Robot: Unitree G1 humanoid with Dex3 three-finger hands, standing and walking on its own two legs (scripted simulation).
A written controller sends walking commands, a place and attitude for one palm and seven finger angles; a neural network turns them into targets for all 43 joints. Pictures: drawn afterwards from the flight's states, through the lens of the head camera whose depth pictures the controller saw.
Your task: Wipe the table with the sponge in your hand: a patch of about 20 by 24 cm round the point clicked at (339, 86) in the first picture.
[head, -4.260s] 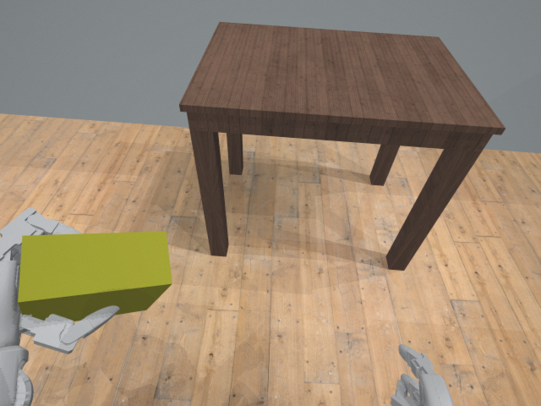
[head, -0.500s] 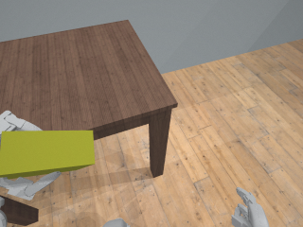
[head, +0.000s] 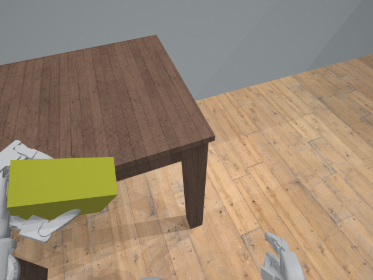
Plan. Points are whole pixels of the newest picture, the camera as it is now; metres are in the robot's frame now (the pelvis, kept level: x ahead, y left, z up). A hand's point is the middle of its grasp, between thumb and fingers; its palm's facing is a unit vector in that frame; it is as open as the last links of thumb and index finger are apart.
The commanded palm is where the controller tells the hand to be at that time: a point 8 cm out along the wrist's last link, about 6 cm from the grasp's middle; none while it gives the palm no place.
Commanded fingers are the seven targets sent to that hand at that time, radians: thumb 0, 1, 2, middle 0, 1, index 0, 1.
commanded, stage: come to a stop and stand still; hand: left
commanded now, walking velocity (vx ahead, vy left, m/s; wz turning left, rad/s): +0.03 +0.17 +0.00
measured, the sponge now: (79, 189) +0.23 +0.20 +0.14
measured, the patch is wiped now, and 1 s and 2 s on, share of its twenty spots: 0.00 0.00 0.00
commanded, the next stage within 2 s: look again from close up in 0.80 s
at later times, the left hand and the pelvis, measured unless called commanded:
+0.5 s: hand (5, 239) +0.14 +0.26 +0.16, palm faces +0.44 -0.81 -0.37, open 10.4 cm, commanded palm +0.09 +0.29 +0.18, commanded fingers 0.00 0.10 1.30 -1.20 -1.60 -1.20 -1.60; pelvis -0.06 +0.01 +0.00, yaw +1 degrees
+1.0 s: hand out of the picture +0.15 +0.30 +0.18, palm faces +0.47 -0.77 -0.44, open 10.4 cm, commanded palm +0.07 +0.29 +0.18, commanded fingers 0.00 0.10 1.30 -1.20 -1.60 -1.20 -1.60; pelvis -0.09 +0.01 +0.00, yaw +1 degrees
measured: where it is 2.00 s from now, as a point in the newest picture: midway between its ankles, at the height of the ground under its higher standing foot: outside the picture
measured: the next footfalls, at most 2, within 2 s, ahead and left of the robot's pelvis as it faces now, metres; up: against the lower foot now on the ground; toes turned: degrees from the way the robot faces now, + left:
left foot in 0.22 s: -0.01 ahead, +0.13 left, +0.00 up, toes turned +1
left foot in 1.82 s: +0.10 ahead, +0.19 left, +0.00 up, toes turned -2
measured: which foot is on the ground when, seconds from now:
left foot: up 0.00-0.20, down 0.22-1.00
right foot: down 0.00-1.00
